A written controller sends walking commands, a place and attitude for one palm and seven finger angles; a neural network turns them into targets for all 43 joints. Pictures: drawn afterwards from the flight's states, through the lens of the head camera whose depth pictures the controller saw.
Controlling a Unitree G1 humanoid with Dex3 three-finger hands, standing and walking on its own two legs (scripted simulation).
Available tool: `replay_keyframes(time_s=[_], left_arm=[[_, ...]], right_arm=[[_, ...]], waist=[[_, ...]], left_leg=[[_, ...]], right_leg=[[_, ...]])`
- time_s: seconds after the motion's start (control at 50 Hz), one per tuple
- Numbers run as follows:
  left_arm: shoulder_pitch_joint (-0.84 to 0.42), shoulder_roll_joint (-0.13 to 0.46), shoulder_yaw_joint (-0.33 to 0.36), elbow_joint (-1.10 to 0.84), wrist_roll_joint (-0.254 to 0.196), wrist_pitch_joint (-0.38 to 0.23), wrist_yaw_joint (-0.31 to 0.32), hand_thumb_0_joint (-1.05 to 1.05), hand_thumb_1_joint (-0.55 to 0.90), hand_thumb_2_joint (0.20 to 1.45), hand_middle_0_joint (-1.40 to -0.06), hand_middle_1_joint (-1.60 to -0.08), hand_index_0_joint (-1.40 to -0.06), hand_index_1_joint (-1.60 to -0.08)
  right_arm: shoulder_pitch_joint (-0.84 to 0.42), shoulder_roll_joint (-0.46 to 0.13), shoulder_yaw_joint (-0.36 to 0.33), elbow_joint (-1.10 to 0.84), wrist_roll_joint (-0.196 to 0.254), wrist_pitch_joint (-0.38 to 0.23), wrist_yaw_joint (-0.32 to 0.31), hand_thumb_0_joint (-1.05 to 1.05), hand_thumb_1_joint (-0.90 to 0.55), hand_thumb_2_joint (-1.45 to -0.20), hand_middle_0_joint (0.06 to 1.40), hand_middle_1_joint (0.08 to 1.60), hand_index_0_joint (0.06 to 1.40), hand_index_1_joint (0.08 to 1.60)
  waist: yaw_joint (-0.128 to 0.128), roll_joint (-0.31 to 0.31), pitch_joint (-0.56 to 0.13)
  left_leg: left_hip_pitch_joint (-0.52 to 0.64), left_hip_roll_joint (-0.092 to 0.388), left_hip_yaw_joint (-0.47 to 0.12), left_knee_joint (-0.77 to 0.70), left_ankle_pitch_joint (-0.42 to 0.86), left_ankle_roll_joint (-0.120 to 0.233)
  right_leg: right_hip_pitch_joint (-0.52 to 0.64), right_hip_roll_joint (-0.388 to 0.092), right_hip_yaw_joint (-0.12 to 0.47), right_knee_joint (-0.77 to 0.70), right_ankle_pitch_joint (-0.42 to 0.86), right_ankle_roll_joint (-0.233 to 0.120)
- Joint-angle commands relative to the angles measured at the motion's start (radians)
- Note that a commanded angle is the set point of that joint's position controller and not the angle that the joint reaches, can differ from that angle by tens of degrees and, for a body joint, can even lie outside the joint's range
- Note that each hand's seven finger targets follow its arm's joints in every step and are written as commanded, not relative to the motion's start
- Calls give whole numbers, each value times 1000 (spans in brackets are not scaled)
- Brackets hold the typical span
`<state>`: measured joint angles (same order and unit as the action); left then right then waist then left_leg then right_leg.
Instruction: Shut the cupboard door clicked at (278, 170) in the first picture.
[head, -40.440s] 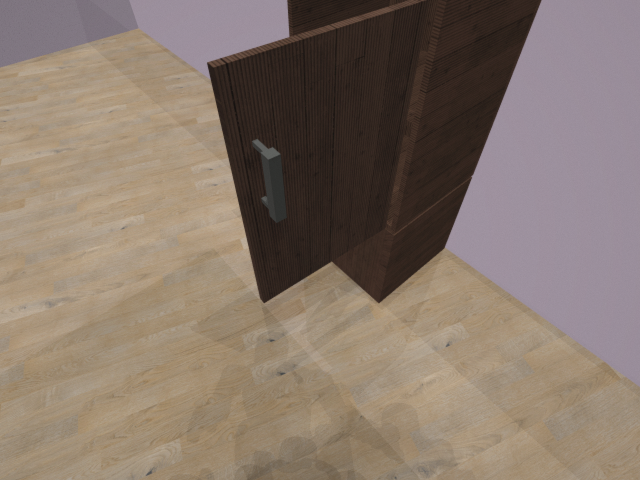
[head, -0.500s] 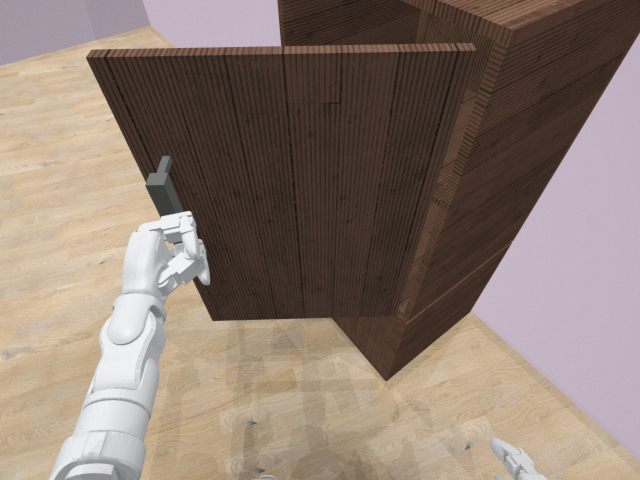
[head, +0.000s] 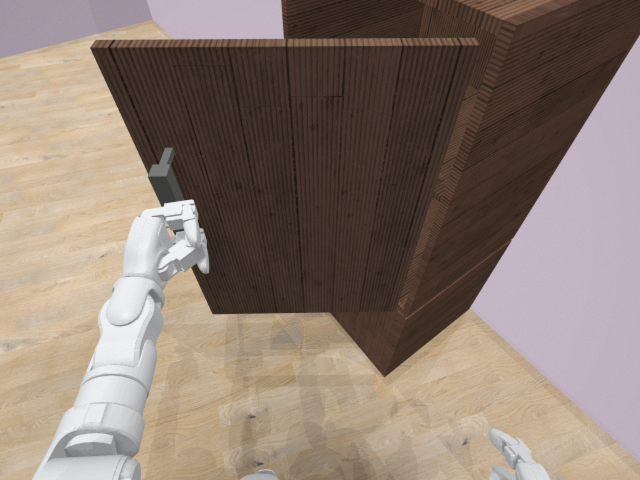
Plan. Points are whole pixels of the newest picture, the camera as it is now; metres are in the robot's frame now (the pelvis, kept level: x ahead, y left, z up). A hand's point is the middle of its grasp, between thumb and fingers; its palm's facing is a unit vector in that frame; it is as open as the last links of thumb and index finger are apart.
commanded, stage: push the door shut along its arc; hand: left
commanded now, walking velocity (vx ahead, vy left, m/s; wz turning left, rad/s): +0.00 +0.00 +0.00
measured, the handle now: (178, 199) +0.46 +0.22 +0.08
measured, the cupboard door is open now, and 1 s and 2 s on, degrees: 55 42 19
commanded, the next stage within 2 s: pull the fist back off the door in 1.70 s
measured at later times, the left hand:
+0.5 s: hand (213, 207) +0.44 +0.16 +0.09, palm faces -0.13 -0.99 -0.03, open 3.1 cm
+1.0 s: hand (246, 174) +0.51 +0.13 +0.09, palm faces -0.25 -0.97 -0.02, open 3.1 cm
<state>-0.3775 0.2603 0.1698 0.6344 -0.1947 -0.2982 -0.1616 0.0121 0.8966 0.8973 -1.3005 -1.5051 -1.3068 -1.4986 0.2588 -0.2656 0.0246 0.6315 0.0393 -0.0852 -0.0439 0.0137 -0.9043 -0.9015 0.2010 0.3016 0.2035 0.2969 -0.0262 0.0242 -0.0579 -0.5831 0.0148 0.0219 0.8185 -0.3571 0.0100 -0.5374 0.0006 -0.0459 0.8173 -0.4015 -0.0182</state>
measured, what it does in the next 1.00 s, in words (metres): stands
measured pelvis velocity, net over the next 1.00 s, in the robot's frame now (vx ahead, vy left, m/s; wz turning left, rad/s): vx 0.00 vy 0.01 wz -0.03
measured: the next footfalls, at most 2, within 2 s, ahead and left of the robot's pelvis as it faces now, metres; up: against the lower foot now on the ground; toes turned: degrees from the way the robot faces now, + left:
none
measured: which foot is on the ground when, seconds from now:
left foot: down 0.00-1.00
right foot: down 0.00-1.00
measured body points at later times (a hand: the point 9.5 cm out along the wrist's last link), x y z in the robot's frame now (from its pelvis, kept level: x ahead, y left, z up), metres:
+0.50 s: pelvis -0.01 +0.01 -0.01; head +0.06 +0.01 +0.43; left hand +0.44 +0.22 +0.09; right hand +0.06 -0.26 -0.13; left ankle +0.03 +0.11 -0.70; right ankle +0.01 -0.11 -0.70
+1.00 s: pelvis +0.00 +0.01 -0.02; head +0.10 +0.01 +0.41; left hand +0.52 +0.18 +0.09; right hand -0.01 -0.26 -0.14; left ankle +0.03 +0.11 -0.70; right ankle +0.01 -0.11 -0.70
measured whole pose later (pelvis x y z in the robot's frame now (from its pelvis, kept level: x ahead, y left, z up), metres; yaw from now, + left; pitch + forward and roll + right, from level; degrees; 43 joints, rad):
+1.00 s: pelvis +0.00 +0.01 -0.02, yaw -2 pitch +18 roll -2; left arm -0.99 0.48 0.30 1.22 -0.12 -0.32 -0.38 0.01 0.90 0.90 -1.30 -1.50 -1.30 -1.50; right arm 0.40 -0.29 0.03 0.67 0.02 -0.02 -0.02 0.01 -0.90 -0.90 0.20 0.30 0.20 0.30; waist -0.18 0.04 -0.09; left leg -0.88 0.04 0.03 0.98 -0.40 0.02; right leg -0.83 0.02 -0.04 0.94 -0.42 -0.01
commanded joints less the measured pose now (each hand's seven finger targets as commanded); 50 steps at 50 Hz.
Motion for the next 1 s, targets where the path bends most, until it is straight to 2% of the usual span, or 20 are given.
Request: replay_keyframes(time_s=[0.0, 0.02, 0.04, 0.06, 0.14, 0.2, 0.28, 0.4, 0.42, 0.48, 0.5, 0.54, 0.6, 0.64, 0.68, 0.7, 0.78, 0.88, 0.9, 0.98], left_arm=[[-509, 239, 89, -179, -12, -76, -24, 0, 900, 900, -1300, -1500, -1300, -1500], [-509, 230, 85, -172, -14, -80, -31, 0, 900, 900, -1300, -1500, -1300, -1500], [-507, 254, 101, -166, -12, -85, -34, 0, 900, 900, -1300, -1500, -1300, -1500], [-510, 218, 73, -153, -15, -85, -43, 0, 900, 900, -1300, -1500, -1300, -1500], [-533, 250, 95, -62, -21, -85, -74, 0, 900, 900, -1300, -1500, -1300, -1500], [-595, 239, 79, -30, -22, -94, -96, 0, 900, 900, -1300, -1500, -1300, -1500], [-729, 227, 49, 35, -17, -105, -116, 0, 900, 900, -1300, -1500, -1300, -1500], [-851, 282, 75, 181, -7, -105, -142, 0, 900, 900, -1300, -1500, -1300, -1500], [-871, 304, 88, 182, -4, -109, -146, 0, 900, 900, -1300, -1500, -1300, -1500], [-926, 293, 72, 210, 3, -115, -157, 0, 900, 900, -1300, -1500, -1300, -1500], [-926, 263, 45, 221, 6, -114, -164, 0, 900, 900, -1300, -1500, -1300, -1500], [-938, 310, 88, 260, 10, -115, -165, 0, 900, 900, -1300, -1500, -1300, -1500], [-961, 344, 114, 316, 14, -98, -169, 0, 900, 900, -1300, -1500, -1300, -1500], [-975, 405, 162, 328, 23, -99, -164, 0, 900, 900, -1300, -1500, -1300, -1500], [-1011, 394, 148, 308, 31, -104, -167, 0, 900, 900, -1300, -1500, -1300, -1500], [-1010, 416, 161, 311, 39, -108, -168, 0, 900, 900, -1300, -1500, -1300, -1500], [-1060, 427, 154, 339, 45, -108, -181, 0, 900, 900, -1300, -1500, -1300, -1500], [-1097, 427, 144, 359, 50, -89, -206, 0, 900, 900, -1300, -1500, -1300, -1500], [-1087, 469, 179, 370, 49, -83, -211, 0, 900, 900, -1300, -1500, -1300, -1500], [-1135, 460, 153, 400, 54, -64, -231, 0, 900, 900, -1300, -1500, -1300, -1500]], right_arm=[[-1, -137, -50, -107, 4, -33, -19, 0, -900, -900, 200, 300, 200, 300], [-1, -133, -50, -109, 3, -35, -17, 0, -900, -900, 200, 300, 200, 300], [9, -138, -53, -109, 2, -34, -18, 0, -900, -900, 200, 300, 200, 300], [11, -133, -51, -109, 3, -35, -13, 0, -900, -900, 200, 300, 200, 300], [42, -147, -56, -100, 3, -27, -9, 0, -900, -900, 200, 300, 200, 300], [54, -150, -60, -94, 6, -22, -8, 0, -900, -900, 200, 300, 200, 300], [73, -156, -61, -73, 6, -17, -8, 0, -900, -900, 200, 300, 200, 300], [110, -171, -59, -45, 2, -9, -11, 0, -900, -900, 200, 300, 200, 300], [116, -175, -60, -46, 2, -9, -10, 0, -900, -900, 200, 300, 200, 300], [135, -177, -61, -35, -3, -8, -8, 0, -900, -900, 200, 300, 200, 300], [138, -175, -61, -37, -3, -8, -4, 0, -900, -900, 200, 300, 200, 300], [161, -185, -65, -29, -8, -5, -4, 0, -900, -900, 200, 300, 200, 300], [172, -189, -63, -33, -8, 3, 2, 0, -900, -900, 200, 300, 200, 300], [191, -196, -62, -36, -11, 9, 0, 0, -900, -900, 200, 300, 200, 300], [195, -191, -63, -39, -12, 11, 5, 0, -900, -900, 200, 300, 200, 300], [203, -193, -65, -40, -14, 15, 6, 0, -900, -900, 200, 300, 200, 300], [224, -196, -64, -35, -13, 25, 7, 0, -900, -900, 200, 300, 200, 300], [244, -199, -67, -31, -16, 34, 9, 0, -900, -900, 200, 300, 200, 300], [255, -204, -67, -30, -17, 38, 8, 0, -900, -900, 200, 300, 200, 300], [264, -202, -62, -28, -16, 46, 6, 0, -900, -900, 200, 300, 200, 300]], waist=[[-35, -1, -301], [-28, 26, -321], [-26, 29, -349], [-30, 46, -362], [-36, -4, -333], [-53, -16, -329], [-81, 13, -315], [-105, -5, -337], [-107, 4, -352], [-115, 51, -399], [-119, 78, -407], [-123, 37, -414], [-128, 25, -400], [-120, 26, -418], [-132, 44, -456], [-127, 52, -468], [-156, 46, -461], [-169, 85, -490], [-163, 72, -498], [-186, 63, -472]], left_leg=[[161, -21, -30, -98, 122, 20], [174, -23, -31, -95, 137, 17], [185, -20, -34, -87, 158, 18], [199, -20, -35, -87, 179, 16], [157, -20, -38, -76, 183, 18], [159, -17, -41, -72, 178, 17], [163, -15, -53, -61, 152, 17], [121, -13, -69, -44, 97, 19], [124, -12, -73, -40, 100, 19], [158, -7, -86, -26, 140, 15], [173, -6, -88, -19, 152, 13], [154, -4, -92, -6, 167, 17], [104, -3, -88, -2, 134, 17], [83, -6, -86, 6, 157, 22], [106, -2, -86, 20, 186, 20], [103, 0, -86, 25, 192, 18], [82, 2, -84, 44, 195, 23], [100, 2, -85, 64, 223, 24], [90, 4, -84, 66, 237, 24], [52, 2, -81, 76, 226, 30]], right_leg=[[68, 1, 51, -131, 218, 2], [72, 3, 49, -122, 236, -1], [77, 4, 46, -113, 254, -2], [69, 5, 40, -105, 275, -4], [60, 12, 38, -103, 285, -4], [28, 15, 33, -98, 280, -2], [-39, 18, 29, -91, 238, -5], [-89, 21, 29, -80, 168, -5], [-96, 21, 31, -74, 165, -6], [-136, 23, 23, -51, 181, -9], [-156, 24, 20, -47, 182, -11], [-159, 30, 18, -37, 192, -10], [-165, 29, 21, -35, 168, -7], [-146, 32, 24, -24, 189, -9], [-157, 31, 28, -17, 215, -5], [-155, 32, 29, -12, 217, -6], [-172, 38, 34, -10, 228, -2], [-195, 42, 33, -6, 246, -3], [-177, 42, 34, -4, 264, -4], [-189, 44, 36, -3, 267, 0]])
